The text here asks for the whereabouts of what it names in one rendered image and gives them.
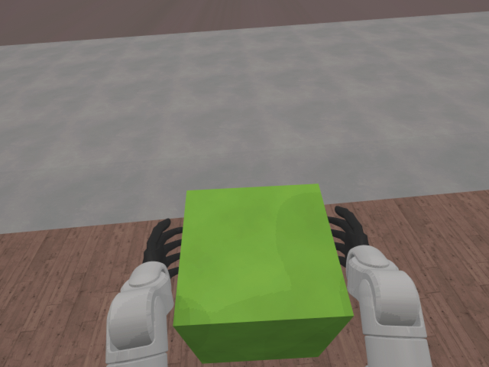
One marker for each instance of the carton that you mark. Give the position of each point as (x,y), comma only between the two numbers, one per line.
(259,276)

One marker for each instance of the robot left hand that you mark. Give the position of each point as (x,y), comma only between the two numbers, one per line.
(156,248)

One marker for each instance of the robot right hand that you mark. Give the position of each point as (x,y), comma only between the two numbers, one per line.
(353,235)

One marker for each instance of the left robot forearm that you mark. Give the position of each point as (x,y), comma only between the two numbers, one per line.
(136,327)

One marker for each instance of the right robot forearm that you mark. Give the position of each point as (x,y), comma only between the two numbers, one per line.
(391,313)

